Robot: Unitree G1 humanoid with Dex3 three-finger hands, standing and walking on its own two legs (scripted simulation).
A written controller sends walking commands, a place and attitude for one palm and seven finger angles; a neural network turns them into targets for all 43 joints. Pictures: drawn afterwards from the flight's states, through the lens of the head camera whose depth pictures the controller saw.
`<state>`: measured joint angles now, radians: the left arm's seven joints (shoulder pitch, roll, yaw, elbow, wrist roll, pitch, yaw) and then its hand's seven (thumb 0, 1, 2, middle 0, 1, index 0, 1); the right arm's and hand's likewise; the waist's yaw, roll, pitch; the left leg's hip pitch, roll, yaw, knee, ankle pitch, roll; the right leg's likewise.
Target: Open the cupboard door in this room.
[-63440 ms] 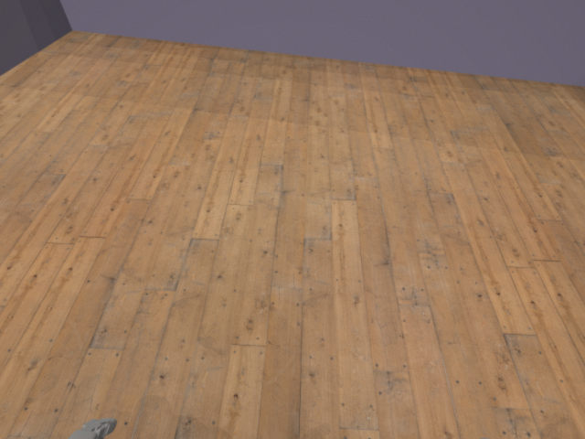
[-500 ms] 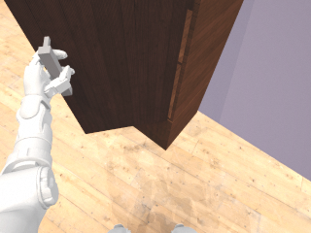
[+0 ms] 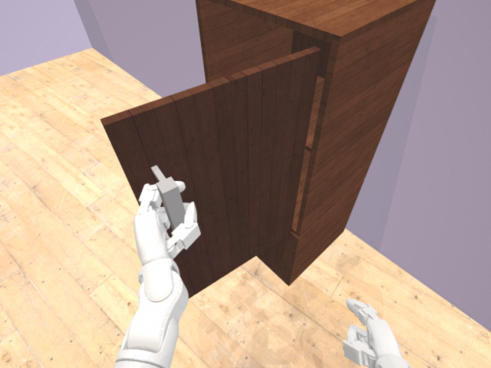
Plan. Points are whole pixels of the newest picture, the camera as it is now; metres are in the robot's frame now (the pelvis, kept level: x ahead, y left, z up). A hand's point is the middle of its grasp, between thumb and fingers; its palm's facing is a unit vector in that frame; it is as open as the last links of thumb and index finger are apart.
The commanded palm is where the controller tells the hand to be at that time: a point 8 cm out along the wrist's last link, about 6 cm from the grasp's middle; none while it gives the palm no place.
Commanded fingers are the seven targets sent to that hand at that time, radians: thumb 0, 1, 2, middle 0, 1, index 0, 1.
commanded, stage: pull the door open along its arc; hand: left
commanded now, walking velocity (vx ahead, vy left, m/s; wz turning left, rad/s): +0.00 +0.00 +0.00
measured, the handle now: (170, 206) +0.36 +0.15 +0.08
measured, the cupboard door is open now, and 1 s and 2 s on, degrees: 82 88 90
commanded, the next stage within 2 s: open thumb and fingers to let go in 0.20 s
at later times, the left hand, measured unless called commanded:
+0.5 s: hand (212, 235) +0.30 +0.07 +0.09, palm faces +0.44 -0.90 -0.02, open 6.7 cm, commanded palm +0.26 +0.11 +0.08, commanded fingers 0.00 0.13 0.57 -0.34 -1.27 -0.34 -1.27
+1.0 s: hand (209, 234) +0.30 +0.08 +0.09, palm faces +0.40 -0.92 +0.00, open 14.1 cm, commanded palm +0.26 +0.12 +0.08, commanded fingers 0.00 -0.50 0.30 -0.18 -0.50 -0.18 -0.50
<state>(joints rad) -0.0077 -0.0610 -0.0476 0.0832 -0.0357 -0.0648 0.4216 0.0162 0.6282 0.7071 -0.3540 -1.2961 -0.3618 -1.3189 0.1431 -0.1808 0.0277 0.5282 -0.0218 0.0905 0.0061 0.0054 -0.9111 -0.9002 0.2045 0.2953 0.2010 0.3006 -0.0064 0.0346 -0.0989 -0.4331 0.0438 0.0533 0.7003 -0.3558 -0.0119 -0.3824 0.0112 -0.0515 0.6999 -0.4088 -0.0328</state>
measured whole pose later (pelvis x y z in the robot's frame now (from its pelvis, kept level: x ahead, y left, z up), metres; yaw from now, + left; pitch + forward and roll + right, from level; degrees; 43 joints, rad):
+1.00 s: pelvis -0.03 +0.00 -0.01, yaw +2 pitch +4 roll +0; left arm -0.15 -0.13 -0.18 0.25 0.06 -0.09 0.61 -0.01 -0.46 0.31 -0.34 -0.96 -0.34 -0.96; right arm 0.16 -0.18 0.01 0.62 -0.05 0.08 -0.02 0.01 -0.91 -0.90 0.20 0.30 0.20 0.30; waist 0.01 0.04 -0.07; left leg -0.49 0.02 0.01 0.75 -0.33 -0.01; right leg -0.42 -0.01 -0.09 0.76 -0.40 -0.04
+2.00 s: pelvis -0.01 +0.00 +0.00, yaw +1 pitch +3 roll +0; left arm 0.22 0.09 -0.12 -0.06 -0.10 -0.17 0.04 -0.01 -0.50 0.30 -0.21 -0.34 -0.21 -0.33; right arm 0.21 -0.21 0.03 0.52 0.01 -0.02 -0.02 0.01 -0.91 -0.90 0.20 0.30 0.20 0.30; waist 0.01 0.04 -0.04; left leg -0.42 0.03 0.04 0.71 -0.34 -0.01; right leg -0.37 0.00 -0.06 0.72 -0.40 -0.03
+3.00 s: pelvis -0.02 +0.02 +0.00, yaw +3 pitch +2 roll -1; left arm 0.46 0.23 0.12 -0.34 -0.27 -0.10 -0.19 -0.01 -0.49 0.30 -0.15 -0.30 -0.16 -0.30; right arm 0.24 -0.23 0.06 0.53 0.04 -0.18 -0.07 0.01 -0.91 -0.90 0.21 0.30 0.20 0.30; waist 0.04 0.06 -0.06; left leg -0.43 0.02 0.01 0.75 -0.36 0.01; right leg -0.34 -0.01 -0.09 0.71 -0.41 -0.01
